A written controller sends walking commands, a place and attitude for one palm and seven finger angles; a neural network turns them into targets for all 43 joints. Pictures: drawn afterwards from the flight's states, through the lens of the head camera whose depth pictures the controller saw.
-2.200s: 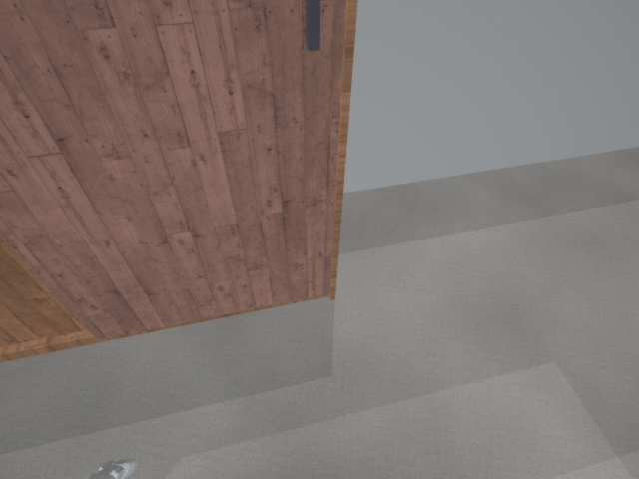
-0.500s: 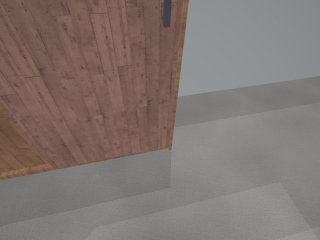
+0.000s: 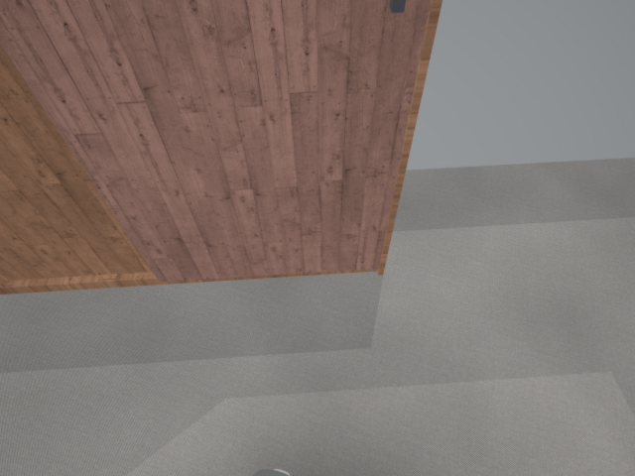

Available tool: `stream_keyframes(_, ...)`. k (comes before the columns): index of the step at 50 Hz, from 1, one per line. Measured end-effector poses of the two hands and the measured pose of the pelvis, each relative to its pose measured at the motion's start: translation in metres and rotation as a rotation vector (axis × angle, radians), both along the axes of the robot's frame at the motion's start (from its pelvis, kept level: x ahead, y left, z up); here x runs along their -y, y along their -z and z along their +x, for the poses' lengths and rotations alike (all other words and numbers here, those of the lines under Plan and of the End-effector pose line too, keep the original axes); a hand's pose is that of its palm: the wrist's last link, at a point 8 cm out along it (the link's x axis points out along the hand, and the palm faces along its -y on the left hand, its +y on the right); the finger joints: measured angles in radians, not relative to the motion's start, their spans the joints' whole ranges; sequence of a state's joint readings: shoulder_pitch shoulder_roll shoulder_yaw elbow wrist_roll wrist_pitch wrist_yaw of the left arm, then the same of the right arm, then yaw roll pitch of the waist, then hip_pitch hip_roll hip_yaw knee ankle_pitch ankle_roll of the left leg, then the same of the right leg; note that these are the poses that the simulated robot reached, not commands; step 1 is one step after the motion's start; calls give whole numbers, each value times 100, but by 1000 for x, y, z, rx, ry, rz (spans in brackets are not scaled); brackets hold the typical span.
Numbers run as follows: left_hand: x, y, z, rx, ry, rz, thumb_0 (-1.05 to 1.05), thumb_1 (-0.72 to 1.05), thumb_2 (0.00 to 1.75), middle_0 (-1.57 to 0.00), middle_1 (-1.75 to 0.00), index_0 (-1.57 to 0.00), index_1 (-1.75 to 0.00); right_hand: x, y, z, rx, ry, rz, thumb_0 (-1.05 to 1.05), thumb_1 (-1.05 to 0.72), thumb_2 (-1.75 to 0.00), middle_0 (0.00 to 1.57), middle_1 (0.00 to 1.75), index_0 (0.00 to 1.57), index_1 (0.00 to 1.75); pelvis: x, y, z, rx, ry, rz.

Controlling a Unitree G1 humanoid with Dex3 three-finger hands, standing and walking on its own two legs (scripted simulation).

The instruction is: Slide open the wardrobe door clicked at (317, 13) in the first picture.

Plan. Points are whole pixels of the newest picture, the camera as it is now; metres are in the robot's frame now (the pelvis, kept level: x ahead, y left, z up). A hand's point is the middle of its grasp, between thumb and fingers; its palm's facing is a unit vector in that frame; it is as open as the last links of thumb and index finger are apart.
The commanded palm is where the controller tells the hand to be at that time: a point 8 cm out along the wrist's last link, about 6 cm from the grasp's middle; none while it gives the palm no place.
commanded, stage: turn to face it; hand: right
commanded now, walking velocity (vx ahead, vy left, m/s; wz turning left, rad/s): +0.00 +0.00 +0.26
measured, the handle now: out of the picture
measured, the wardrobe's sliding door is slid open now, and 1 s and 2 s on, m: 0.00 0.00 0.00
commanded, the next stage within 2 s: take the last steps up to it in 0.02 s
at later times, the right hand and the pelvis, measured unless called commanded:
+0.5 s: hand out of the picture +0.04 -0.16 -0.16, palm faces -0.03 +0.98 -0.17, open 7.4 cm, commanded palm none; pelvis +0.04 +0.01 +0.01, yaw +7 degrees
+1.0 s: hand (498, 406) +0.26 -0.25 -0.16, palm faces -0.06 +0.98 -0.18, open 7.4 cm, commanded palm none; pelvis +0.20 -0.07 +0.01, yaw +8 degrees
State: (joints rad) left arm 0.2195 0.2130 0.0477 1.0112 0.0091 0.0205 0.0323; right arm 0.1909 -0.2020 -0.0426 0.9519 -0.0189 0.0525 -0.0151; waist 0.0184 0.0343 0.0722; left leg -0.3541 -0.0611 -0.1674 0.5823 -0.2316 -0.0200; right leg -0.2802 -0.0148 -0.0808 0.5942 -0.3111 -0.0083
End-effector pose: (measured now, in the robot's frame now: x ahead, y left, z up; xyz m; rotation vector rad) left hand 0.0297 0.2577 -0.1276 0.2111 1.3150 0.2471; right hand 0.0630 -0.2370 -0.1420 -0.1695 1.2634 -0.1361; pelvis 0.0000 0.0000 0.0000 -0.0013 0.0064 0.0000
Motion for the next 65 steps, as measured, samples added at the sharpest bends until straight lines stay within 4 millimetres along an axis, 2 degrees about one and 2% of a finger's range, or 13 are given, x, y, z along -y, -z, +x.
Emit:
stream_keyframes(10, 26, -10, -33, 24, -73, -23, 1, 90, 90, -20, -30, -20, -30, 16, -12, 14, 7, -69, -10, 1, -91, -90, 19, 29, 20, 30, 10, -11, -5, 6, -98, 18)
stream_keyframes(17, 25, 13, -62, -16, -144, -97, 0, 90, 90, -20, -30, -20, -30, -8, -13, 20, 14, -126, -15, 1, -91, -90, 19, 29, 19, 30, -4, -3, 4, 9, -129, 6)
stream_keyframes(21, 23, 15, -66, -97, -129, -122, 1, 90, 90, -20, -30, -20, -30, -21, -13, 5, 20, -70, 5, 0, -91, -90, 19, 29, 20, 30, -7, -5, 18, 20, -110, 23)
stream_keyframes(25, 19, 5, -38, -75, -122, -111, 1, 91, 90, -20, -30, -20, -30, -26, -11, -24, -80, -29, 28, 0, -90, -89, 19, 29, 20, 30, -5, -11, 37, 23, -117, 18)
stream_keyframes(30, 23, -4, 20, -8, -98, -82, 1, 91, 90, -19, -30, -20, -30, -22, -5, -51, -235, 6, 67, 0, -90, -89, 20, 29, 20, 30, 7, -10, 65, 20, -105, 29)
stream_keyframes(36, 48, 0, 107, 75, -33, -34, 1, 91, 90, -19, -30, -20, -30, 6, 17, -42, -358, 49, 101, 1, -90, -89, 20, 30, 20, 30, 37, 9, 114, 16, -97, 45)
stream_keyframes(38, 59, 2, 127, 109, -30, -18, 1, 91, 90, -19, -30, -20, -30, 20, 24, -25, -376, 39, 100, 1, -90, -89, 20, 30, 20, 30, 48, 15, 127, 22, -107, 38)
stream_keyframes(41, 78, -1, 138, 118, -63, -27, 0, 91, 90, -19, -30, -20, -30, 41, 21, 23, -324, 1, 77, 1, -90, -89, 20, 29, 20, 30, 58, 7, 144, 32, -127, 33)
stream_keyframes(45, 92, -10, 137, 83, -108, -30, 0, 94, 90, -20, -30, -20, -30, 60, 9, 105, -169, -42, 46, 1, -91, -90, 19, 29, 19, 30, 67, -7, 167, 30, -132, 21)
stream_keyframes(49, 110, -9, 130, 24, -144, -69, 0, 93, 90, -20, -30, -20, -30, 65, -5, 178, -30, -67, 28, 1, -91, -90, 19, 29, 19, 30, 71, -14, 191, 28, -136, 9)
stream_keyframes(53, 127, -4, 124, -37, -188, -117, 0, 92, 90, -20, -30, -20, -30, 58, -14, 233, 41, -93, 28, 0, -91, -90, 19, 29, 19, 30, 70, -16, 214, 28, -140, -3)
stream_keyframes(58, 141, -1, 120, -117, -239, -170, 0, 91, 90, -20, -30, -20, -30, 36, -18, 281, 57, -136, 42, 0, -91, -90, 19, 29, 19, 30, 62, -16, 243, 26, -148, -10)
stream_keyframes(65, 134, 3, 121, -242, -299, -216, 0, 91, 90, -20, -30, -20, -30, -14, -11, 337, 40, -195, 60, 0, -91, -90, 19, 29, 19, 30, 33, -10, 285, 8, -157, -12)
